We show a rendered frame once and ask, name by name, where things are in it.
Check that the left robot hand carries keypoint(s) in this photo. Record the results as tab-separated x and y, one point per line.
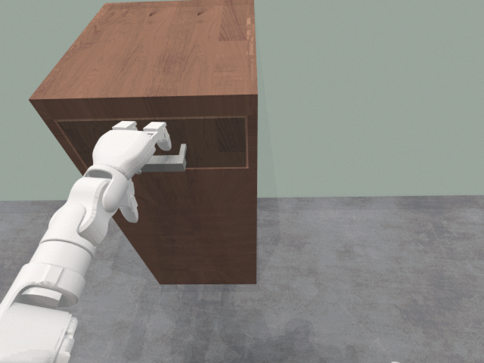
127	150

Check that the cabinet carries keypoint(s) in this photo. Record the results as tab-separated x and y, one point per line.
171	59

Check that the handle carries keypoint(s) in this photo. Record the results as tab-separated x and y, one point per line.
167	163

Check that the drawer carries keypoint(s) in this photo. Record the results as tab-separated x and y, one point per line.
212	141

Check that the robot left upper arm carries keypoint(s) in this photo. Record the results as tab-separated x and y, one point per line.
33	334

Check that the left robot forearm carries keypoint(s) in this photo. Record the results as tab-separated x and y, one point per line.
54	277

